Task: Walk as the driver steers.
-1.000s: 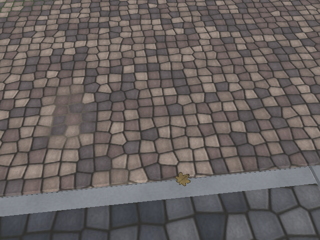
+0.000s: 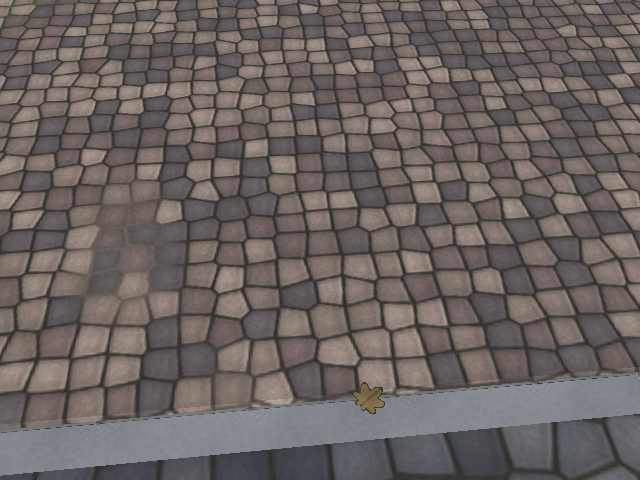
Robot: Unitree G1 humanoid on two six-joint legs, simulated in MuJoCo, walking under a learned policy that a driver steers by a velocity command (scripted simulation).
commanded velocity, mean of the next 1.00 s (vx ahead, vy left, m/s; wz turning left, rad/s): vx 0.15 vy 0.00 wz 0.00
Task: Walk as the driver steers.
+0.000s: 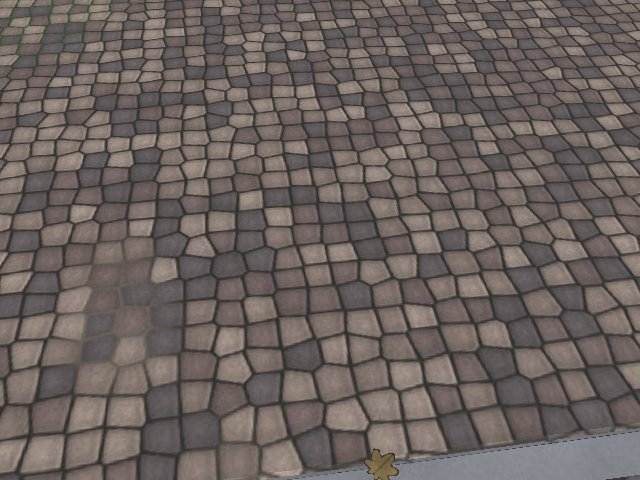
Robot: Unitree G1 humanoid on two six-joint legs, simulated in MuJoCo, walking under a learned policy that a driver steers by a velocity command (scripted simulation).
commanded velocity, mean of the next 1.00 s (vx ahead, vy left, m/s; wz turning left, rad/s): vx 0.48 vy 0.00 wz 0.15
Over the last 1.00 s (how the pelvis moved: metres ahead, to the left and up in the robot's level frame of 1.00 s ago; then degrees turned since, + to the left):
0.10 0.06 0.02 1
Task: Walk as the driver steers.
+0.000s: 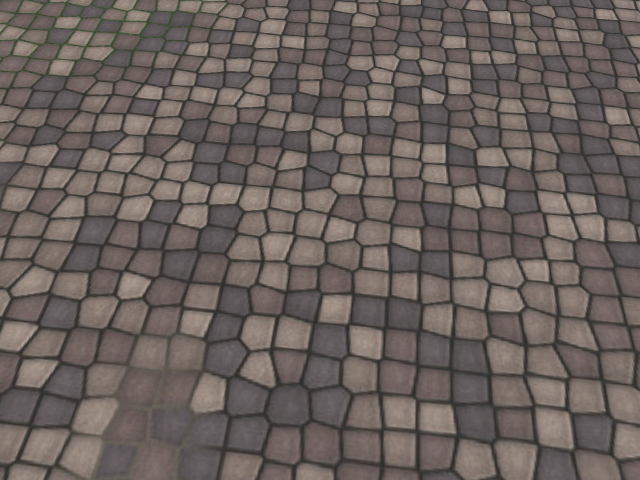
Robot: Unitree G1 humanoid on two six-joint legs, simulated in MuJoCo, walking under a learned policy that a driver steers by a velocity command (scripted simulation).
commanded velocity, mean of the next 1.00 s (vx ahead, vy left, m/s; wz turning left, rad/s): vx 0.45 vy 0.00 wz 0.12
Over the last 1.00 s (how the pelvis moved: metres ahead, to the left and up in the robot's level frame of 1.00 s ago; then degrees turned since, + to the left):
0.56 0.01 -0.02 12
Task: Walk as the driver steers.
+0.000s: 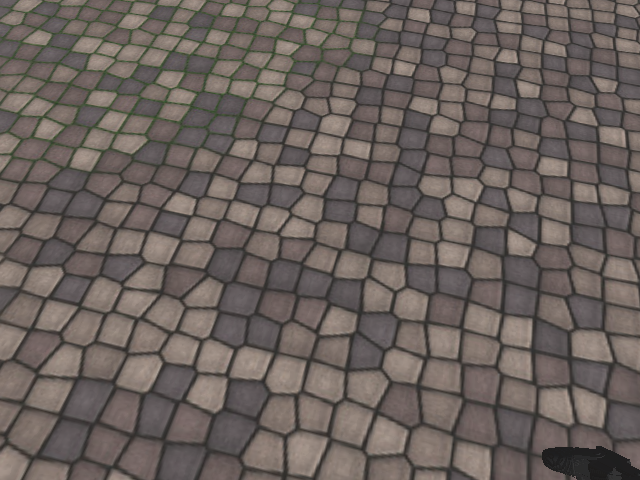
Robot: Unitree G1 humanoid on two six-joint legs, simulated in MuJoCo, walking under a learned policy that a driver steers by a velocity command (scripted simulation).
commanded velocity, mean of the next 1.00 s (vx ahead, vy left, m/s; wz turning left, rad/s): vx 0.04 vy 0.00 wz -0.32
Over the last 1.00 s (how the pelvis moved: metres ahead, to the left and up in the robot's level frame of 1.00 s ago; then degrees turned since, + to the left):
0.54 0.02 0.00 4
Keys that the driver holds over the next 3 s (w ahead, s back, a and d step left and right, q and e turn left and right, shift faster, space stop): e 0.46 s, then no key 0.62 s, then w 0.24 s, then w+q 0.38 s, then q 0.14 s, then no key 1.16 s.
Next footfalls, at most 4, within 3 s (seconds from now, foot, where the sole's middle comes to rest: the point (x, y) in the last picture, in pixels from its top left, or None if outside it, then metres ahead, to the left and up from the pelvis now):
0.34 right None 0.09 -0.14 -0.76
0.78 left None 0.15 0.09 -0.76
1.78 left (357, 446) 0.50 -0.03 -0.76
2.26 right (470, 430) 0.55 -0.26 -0.76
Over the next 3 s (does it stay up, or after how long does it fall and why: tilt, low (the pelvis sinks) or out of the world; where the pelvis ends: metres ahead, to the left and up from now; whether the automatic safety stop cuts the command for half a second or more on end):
stays up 0.50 -0.13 0.01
